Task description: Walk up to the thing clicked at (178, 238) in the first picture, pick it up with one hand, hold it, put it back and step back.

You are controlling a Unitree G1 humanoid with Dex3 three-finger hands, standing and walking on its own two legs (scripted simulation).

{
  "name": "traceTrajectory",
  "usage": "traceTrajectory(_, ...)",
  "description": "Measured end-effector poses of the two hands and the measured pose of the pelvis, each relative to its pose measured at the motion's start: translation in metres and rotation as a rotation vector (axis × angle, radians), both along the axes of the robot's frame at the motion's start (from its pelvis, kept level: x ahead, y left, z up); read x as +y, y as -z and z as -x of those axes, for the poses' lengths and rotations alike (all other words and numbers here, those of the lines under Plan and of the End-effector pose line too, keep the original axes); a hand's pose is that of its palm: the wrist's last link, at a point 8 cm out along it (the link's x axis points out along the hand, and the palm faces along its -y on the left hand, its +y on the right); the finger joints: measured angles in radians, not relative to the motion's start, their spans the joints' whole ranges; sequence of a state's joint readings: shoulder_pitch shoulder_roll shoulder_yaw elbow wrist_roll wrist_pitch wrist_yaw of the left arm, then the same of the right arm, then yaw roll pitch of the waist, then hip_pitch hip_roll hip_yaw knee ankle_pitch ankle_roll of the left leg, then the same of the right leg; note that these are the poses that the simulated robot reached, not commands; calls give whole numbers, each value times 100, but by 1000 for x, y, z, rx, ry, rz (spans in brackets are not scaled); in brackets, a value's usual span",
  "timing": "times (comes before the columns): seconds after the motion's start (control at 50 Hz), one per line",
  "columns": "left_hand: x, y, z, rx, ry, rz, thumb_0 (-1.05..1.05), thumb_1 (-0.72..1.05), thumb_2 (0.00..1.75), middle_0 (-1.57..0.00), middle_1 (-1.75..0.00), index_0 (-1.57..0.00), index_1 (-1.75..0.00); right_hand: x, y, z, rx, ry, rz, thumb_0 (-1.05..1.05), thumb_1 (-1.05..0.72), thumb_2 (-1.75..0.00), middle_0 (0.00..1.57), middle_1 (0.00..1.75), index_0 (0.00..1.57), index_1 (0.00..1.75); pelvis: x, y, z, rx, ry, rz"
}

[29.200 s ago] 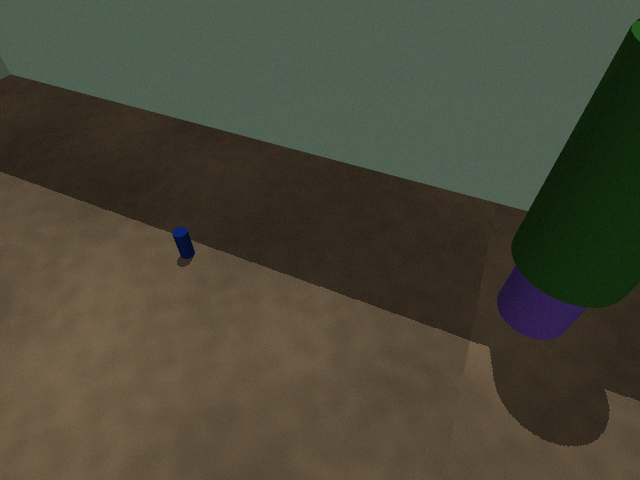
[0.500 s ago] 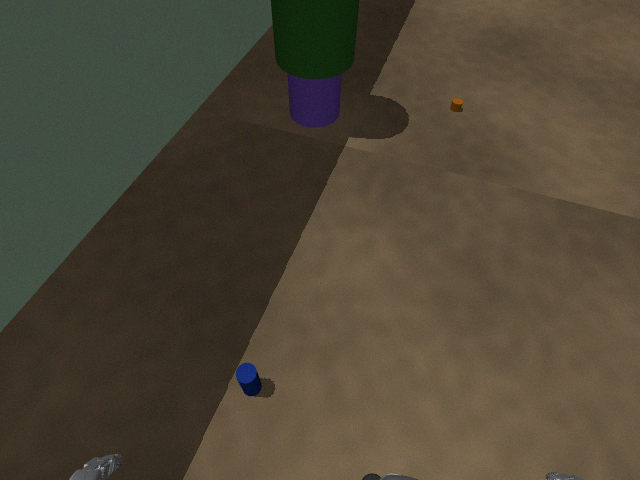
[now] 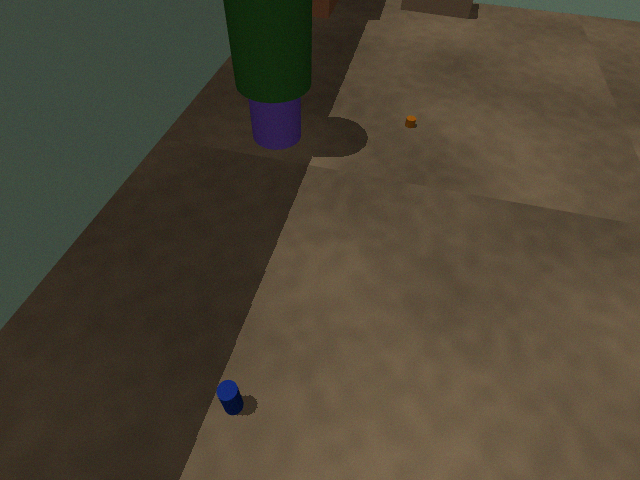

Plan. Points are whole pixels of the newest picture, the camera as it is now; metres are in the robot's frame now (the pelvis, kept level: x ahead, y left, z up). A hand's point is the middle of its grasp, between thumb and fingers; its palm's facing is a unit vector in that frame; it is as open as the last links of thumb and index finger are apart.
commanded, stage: walk up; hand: left
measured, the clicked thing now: (230, 398) +0.47 +0.23 -0.70
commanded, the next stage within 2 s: none
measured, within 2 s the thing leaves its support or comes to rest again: neither
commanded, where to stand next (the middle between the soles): +0.10 +0.00 m, yaw +1 degrees
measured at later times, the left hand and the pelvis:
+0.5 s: hand out of the picture +0.11 +0.26 -0.17, palm faces +0.04 -0.93 -0.36, open 7.4 cm; pelvis +0.02 -0.01 -0.01, yaw +1 degrees
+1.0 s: hand out of the picture +0.04 +0.27 -0.15, palm faces +0.03 -0.91 -0.42, open 7.4 cm; pelvis +0.00 -0.01 +0.00, yaw +3 degrees
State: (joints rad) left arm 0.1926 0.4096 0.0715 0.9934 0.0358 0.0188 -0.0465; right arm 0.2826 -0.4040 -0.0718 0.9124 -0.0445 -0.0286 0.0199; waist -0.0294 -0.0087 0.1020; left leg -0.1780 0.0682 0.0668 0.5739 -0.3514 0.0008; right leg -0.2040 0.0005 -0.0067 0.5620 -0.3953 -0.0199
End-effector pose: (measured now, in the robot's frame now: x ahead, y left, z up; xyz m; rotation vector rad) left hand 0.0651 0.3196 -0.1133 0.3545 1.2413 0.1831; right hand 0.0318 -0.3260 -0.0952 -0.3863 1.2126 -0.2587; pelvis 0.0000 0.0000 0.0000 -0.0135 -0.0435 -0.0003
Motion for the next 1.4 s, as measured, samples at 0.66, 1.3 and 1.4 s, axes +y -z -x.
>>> traceTrajectory(0.66, -31, 14, 6, -32, -45, -39, 1, 90, 90, -20, -30, -20, -29, 6, 26, -111, -156, -102, -67, 1, -90, -90, 21, 30, 21, 30, -24, 20, 3, -3, -2, 7)
traceTrajectory(1.3, -33, -22, -12, -149, -34, -68, 1, 90, 90, -20, -30, -21, -30, -5, 32, -52, 10, -56, -95, 1, -90, -90, 20, 30, 20, 30, -23, 3, -4, -6, -67, -17)
traceTrajectory(1.4, -21, -14, -19, -170, -52, -40, 1, 90, 90, -21, -30, -21, -30, 8, 31, -50, 34, -82, -78, 1, -90, -90, 20, 30, 20, 30, -12, 6, -5, 1, -86, -16)
